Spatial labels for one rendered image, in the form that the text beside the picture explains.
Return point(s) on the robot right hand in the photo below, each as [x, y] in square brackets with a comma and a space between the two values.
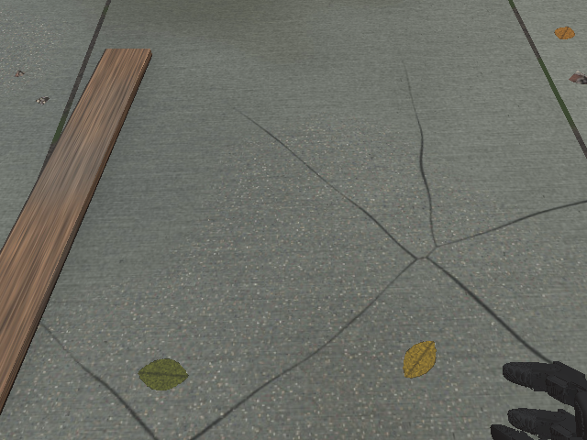
[561, 382]

